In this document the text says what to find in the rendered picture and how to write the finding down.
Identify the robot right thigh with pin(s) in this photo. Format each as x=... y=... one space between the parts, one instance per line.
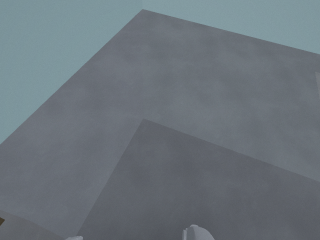
x=196 y=233

